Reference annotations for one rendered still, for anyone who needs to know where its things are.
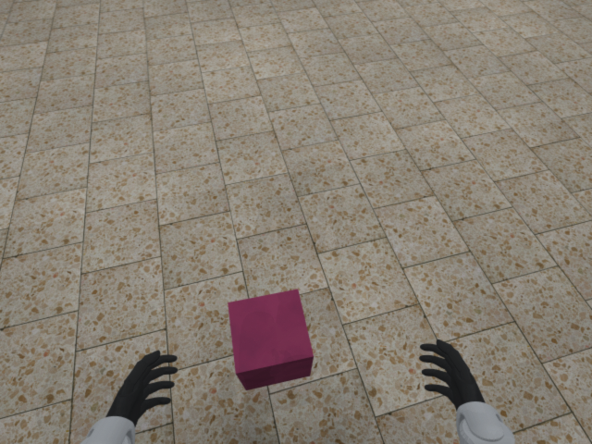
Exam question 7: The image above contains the right robot hand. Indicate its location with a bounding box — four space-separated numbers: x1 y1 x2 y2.
419 339 485 411

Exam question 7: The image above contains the right robot forearm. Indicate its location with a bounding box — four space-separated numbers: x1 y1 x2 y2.
456 401 515 444

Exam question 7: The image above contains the left robot hand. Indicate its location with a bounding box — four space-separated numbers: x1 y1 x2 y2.
106 351 178 426

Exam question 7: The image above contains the left robot forearm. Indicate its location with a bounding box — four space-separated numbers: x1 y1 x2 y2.
80 416 135 444

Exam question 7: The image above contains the carton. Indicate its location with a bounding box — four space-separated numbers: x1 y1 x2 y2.
228 289 314 390

